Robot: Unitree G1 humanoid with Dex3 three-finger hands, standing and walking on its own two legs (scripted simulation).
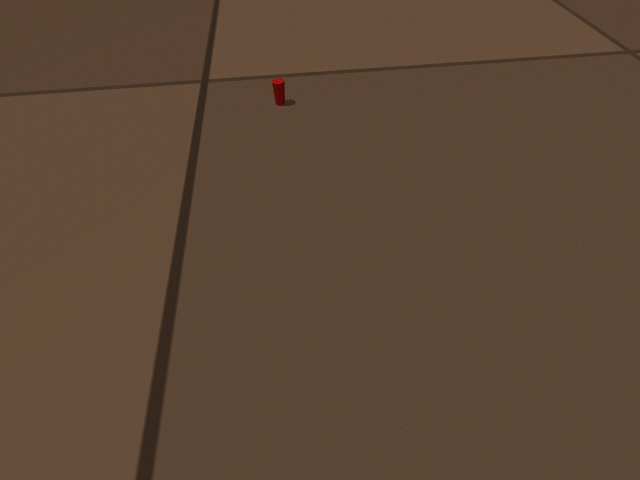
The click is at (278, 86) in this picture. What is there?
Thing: tapered cup
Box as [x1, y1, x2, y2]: [272, 78, 284, 105]
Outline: 276,78 272,80 276,104 281,105 284,103 284,83 283,79
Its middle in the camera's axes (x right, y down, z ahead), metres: -0.24 -0.88 +2.34
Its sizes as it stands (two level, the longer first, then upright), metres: 0.071 0.071 0.142
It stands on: the floor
